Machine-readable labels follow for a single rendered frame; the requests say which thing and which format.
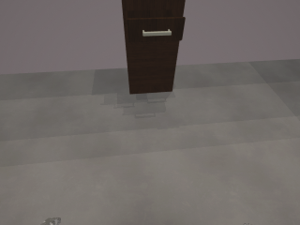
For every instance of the drawer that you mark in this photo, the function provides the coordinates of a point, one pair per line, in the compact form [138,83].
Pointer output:
[154,21]

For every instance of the handle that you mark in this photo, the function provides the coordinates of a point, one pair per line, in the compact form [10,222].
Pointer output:
[156,33]

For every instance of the cabinet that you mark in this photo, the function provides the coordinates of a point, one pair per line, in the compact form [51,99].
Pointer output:
[151,65]

